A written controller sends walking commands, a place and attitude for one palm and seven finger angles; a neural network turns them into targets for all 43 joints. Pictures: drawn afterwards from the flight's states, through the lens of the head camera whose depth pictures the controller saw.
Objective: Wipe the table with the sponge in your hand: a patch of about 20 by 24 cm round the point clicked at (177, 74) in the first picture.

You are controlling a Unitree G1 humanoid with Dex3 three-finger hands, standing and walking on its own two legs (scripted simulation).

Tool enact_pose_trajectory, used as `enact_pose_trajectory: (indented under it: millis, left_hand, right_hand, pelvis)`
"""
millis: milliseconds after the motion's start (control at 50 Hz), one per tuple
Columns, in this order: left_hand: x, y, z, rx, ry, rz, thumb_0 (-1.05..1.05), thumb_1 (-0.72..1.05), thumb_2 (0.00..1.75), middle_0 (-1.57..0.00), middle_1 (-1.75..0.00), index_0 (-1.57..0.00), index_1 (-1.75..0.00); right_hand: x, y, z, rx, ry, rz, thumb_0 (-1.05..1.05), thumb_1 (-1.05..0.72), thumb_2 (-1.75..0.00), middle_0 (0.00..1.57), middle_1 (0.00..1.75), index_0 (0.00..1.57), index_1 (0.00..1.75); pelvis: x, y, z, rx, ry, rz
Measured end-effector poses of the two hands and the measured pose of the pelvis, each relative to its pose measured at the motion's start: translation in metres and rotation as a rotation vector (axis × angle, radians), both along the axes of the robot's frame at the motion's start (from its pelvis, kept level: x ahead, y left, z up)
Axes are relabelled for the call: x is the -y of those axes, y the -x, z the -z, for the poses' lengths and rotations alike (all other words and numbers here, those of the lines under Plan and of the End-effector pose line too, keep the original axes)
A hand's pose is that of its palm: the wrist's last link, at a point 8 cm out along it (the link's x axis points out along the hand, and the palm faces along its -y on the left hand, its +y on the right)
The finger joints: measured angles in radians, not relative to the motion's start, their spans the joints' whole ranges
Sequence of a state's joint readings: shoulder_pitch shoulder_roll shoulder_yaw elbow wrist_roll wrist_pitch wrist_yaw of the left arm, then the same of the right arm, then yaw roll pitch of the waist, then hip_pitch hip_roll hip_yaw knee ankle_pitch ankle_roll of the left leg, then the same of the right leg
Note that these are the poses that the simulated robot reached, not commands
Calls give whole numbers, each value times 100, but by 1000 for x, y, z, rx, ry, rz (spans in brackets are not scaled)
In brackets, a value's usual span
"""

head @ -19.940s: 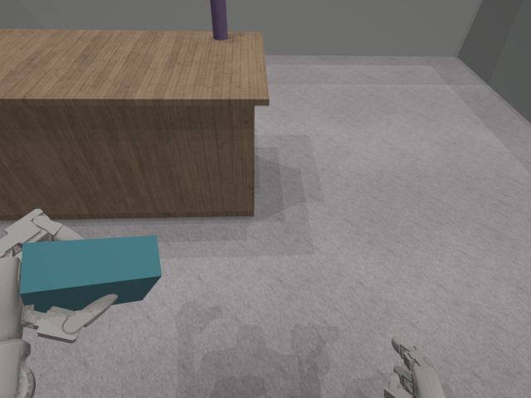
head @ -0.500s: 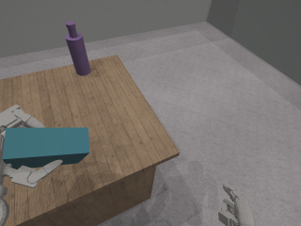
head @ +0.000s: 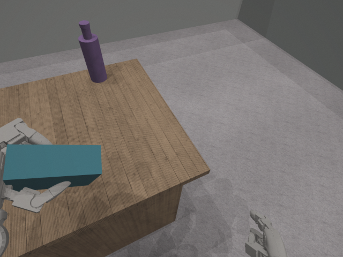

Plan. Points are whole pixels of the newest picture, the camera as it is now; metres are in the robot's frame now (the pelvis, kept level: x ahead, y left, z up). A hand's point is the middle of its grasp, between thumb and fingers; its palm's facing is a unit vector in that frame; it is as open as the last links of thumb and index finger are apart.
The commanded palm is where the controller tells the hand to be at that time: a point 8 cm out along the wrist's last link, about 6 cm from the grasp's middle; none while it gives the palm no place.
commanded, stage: shuffle to correct the standing spot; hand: left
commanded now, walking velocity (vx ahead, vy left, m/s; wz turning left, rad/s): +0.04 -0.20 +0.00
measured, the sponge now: (69, 168) +0.24 +0.20 +0.14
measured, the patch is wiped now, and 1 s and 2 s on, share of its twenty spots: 0.00 0.00 0.00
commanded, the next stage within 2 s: none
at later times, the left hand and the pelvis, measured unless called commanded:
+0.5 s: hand (45, 165) +0.23 +0.23 +0.16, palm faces +0.29 -0.87 -0.40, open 9.3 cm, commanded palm +0.17 +0.27 +0.18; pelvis +0.01 -0.01 +0.00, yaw +0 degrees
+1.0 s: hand (44, 168) +0.23 +0.23 +0.16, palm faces +0.29 -0.87 -0.40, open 9.3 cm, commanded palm +0.17 +0.27 +0.18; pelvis +0.00 -0.01 +0.00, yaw +0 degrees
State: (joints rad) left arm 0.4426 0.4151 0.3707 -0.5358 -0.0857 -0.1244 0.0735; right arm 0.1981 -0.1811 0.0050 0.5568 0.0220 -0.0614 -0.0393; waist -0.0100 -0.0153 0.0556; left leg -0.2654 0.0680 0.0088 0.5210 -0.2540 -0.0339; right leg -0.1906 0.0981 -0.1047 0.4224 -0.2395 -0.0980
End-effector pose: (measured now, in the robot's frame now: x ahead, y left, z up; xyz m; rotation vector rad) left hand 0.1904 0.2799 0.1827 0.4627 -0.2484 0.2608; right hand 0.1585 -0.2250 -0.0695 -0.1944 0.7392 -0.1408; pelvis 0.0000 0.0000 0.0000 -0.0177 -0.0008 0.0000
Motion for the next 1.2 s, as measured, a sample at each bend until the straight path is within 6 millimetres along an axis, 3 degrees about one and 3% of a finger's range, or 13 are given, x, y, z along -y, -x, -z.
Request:
enact_pose_trajectory:
  millis: [220,500,1200]
  left_hand:
    - [-2,11,7,-40,13,-22,0,-42,102,-81,-137,-81,-137]
    - [9,-5,3,-17,14,1,0,-42,102,-81,-137,-81,-137]
    - [4,5,3,-25,9,-12,0,-42,102,-81,-137,-81,-137]
  right_hand:
    - [9,0,0,1,18,8,1,-90,-90,21,30,21,30]
    - [13,-4,1,7,-3,23,2,-90,-90,21,30,21,30]
    - [14,1,0,-3,7,24,1,-90,-90,21,30,21,30]
  pelvis:
    - [1,-1,1,-5,1,0]
    - [6,-5,2,-2,-1,3]
    - [5,-3,1,3,-1,4]
